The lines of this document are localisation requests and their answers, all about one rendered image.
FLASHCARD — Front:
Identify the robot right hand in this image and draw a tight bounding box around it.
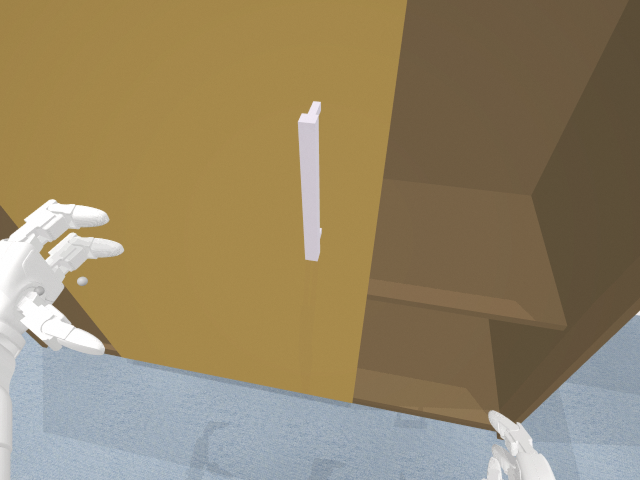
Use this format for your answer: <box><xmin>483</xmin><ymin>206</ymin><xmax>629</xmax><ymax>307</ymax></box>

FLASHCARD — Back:
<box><xmin>481</xmin><ymin>410</ymin><xmax>556</xmax><ymax>480</ymax></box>

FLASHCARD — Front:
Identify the left robot forearm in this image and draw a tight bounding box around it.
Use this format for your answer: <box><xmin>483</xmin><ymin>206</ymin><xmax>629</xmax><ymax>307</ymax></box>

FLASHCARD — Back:
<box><xmin>0</xmin><ymin>319</ymin><xmax>26</xmax><ymax>480</ymax></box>

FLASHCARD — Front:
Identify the robot left hand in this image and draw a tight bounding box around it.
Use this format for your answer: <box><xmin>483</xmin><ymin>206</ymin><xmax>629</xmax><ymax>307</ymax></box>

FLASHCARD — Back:
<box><xmin>0</xmin><ymin>199</ymin><xmax>124</xmax><ymax>355</ymax></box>

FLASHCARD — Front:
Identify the handle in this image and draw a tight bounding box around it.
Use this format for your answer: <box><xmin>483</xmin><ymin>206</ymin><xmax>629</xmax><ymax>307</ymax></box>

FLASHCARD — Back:
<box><xmin>298</xmin><ymin>101</ymin><xmax>322</xmax><ymax>261</ymax></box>

